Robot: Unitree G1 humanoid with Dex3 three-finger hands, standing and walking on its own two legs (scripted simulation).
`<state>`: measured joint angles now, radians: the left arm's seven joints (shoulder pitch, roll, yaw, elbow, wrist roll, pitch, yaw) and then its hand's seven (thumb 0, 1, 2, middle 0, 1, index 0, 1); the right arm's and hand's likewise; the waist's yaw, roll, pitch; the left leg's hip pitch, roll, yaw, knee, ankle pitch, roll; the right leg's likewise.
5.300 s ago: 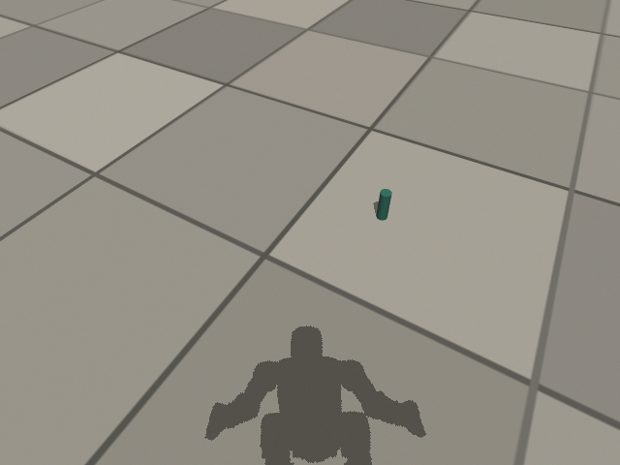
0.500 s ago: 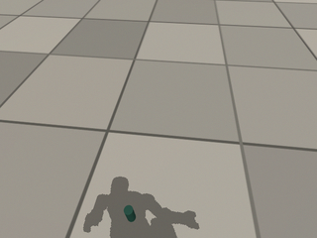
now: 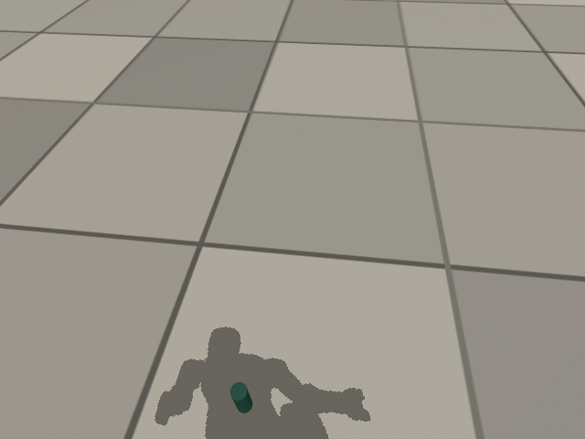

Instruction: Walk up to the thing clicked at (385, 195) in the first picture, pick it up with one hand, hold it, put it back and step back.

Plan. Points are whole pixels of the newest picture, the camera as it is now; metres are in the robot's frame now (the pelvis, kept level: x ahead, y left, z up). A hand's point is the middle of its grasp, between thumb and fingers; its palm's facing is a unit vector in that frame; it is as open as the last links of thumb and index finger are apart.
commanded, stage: stand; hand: left
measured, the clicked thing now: (241, 398) +0.37 +0.20 -0.71
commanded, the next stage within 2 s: go down in 1.78 s
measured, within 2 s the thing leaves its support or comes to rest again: neither
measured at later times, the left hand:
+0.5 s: hand out of the picture +0.08 +0.25 -0.16, palm faces -0.02 -0.94 -0.34, open 7.4 cm
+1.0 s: hand out of the picture +0.07 +0.25 -0.16, palm faces -0.02 -0.94 -0.34, open 7.4 cm
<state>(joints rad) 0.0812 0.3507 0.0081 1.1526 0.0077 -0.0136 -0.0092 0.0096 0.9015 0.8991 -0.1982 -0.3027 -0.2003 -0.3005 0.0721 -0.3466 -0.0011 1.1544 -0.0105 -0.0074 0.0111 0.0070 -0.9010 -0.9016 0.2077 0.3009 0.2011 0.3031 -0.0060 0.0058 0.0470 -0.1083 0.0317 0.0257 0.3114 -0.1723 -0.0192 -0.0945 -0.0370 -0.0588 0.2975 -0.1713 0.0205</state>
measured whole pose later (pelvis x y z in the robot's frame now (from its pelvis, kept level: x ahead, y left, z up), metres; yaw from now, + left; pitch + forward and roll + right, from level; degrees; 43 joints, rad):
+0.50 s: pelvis +0.00 +0.00 +0.00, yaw +0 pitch -2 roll +0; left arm 0.10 0.35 0.01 1.15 0.01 -0.01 -0.01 0.01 0.90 0.90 -0.20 -0.30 -0.20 -0.30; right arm 0.09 -0.35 0.00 1.15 -0.01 0.00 0.01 0.01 -0.90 -0.90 0.21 0.30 0.20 0.30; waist -0.01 0.01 0.05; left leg -0.10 0.04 0.02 0.31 -0.17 -0.03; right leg -0.09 -0.03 -0.06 0.30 -0.17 0.01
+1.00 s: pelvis +0.00 +0.00 +0.00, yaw +0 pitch -2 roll +0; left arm 0.11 0.35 0.01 1.14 0.01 -0.01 -0.01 0.01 0.90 0.90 -0.20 -0.30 -0.20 -0.30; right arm 0.10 -0.35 0.01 1.14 -0.01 -0.01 0.01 0.01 -0.90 -0.90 0.21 0.30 0.20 0.30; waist 0.00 0.00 0.05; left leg -0.10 0.04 0.02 0.31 -0.18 -0.02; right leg -0.09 -0.03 -0.06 0.30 -0.18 0.02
